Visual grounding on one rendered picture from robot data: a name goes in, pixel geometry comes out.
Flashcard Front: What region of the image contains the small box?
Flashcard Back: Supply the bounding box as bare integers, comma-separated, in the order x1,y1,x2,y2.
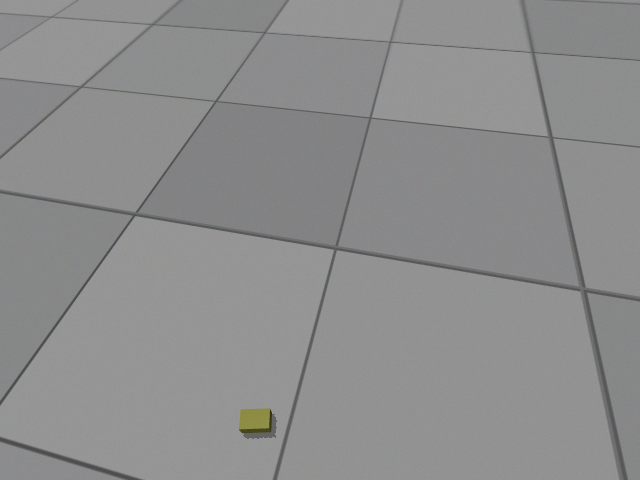
239,408,272,433

